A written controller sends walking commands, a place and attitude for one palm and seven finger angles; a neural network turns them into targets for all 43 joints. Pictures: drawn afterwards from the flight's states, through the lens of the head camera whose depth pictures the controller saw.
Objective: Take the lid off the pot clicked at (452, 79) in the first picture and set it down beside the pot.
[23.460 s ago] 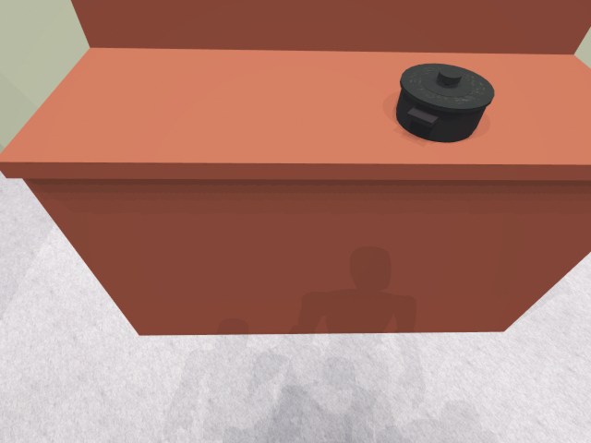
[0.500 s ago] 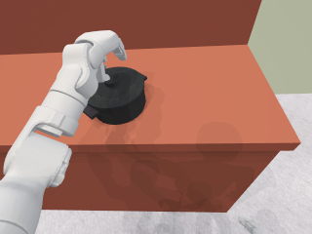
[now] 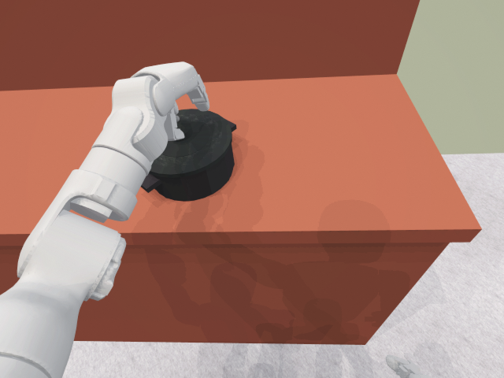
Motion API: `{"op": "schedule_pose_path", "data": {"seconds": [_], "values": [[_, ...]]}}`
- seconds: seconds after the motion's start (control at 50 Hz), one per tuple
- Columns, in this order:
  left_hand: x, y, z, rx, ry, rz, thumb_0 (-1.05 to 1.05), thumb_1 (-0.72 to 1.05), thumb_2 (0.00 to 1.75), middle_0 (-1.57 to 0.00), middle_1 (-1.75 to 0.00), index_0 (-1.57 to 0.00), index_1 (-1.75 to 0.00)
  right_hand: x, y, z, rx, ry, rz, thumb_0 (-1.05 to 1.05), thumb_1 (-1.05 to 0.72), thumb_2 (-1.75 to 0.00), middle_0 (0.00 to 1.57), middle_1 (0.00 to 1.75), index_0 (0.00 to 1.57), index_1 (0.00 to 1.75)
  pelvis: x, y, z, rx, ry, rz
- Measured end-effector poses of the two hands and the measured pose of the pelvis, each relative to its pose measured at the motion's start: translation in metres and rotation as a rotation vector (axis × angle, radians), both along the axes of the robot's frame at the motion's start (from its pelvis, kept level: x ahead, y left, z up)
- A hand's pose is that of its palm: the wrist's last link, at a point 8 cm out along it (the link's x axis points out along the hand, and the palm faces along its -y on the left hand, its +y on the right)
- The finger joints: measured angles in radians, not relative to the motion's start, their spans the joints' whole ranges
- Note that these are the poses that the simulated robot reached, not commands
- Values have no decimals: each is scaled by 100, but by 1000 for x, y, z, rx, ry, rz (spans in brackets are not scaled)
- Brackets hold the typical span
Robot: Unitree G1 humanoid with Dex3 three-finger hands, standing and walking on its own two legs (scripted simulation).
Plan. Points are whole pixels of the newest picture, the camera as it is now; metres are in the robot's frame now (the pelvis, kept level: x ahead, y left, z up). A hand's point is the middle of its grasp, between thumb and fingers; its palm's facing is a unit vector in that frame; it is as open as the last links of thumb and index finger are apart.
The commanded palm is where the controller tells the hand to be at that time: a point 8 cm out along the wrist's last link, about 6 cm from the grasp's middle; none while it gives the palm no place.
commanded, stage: lower the open fingers around the knob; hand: left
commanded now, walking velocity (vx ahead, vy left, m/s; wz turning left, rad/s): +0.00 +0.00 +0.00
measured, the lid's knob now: (179, 130) +0.49 +0.13 +0.14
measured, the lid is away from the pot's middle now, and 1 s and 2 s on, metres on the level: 0.00 0.00 0.00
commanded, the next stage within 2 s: close the fingers and squeeze the knob in 0.54 s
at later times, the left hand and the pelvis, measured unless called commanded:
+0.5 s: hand (164, 130) +0.46 +0.14 +0.17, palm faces -0.35 -0.09 -0.93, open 10.3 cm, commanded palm +0.45 +0.15 +0.23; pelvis +0.00 +0.00 +0.00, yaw +0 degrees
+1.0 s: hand (165, 129) +0.46 +0.14 +0.17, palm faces -0.36 -0.10 -0.93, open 9.8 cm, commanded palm +0.46 +0.15 +0.23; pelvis +0.00 +0.01 +0.00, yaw +0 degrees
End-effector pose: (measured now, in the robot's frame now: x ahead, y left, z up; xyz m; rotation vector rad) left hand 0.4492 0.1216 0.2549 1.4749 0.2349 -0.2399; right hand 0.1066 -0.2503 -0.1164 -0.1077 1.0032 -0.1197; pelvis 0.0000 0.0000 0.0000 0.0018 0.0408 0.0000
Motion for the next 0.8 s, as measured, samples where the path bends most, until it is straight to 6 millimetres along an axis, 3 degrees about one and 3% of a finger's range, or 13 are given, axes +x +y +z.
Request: {"op": "schedule_pose_path", "data": {"seconds": [0.3,0.66,0.8], "values": [[6,21,-25,4,59,44,0,-37,156,-84,-9,-84,-8,-26,-14,0,-40,59,-47,1,-91,-90,20,30,20,30,0,-2,-1,-4,7,-5],[10,27,-26,5,63,41,0,-37,156,-83,-8,-84,-8,-18,-3,2,-41,46,-45,1,-91,-90,20,30,20,30,0,6,-1,-8,18,-2],[11,28,-27,-3,66,34,0,-25,130,-70,-34,-70,-34,-19,4,1,-29,44,-44,1,-91,-90,20,30,20,30,2,10,-1,-9,19,-4]]}}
